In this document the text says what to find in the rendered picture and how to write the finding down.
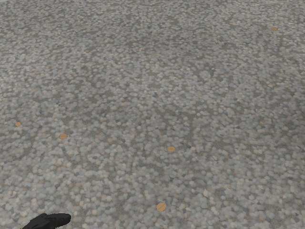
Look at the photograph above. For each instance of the robot left hand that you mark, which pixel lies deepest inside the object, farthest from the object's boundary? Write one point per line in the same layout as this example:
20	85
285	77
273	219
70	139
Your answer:
51	221

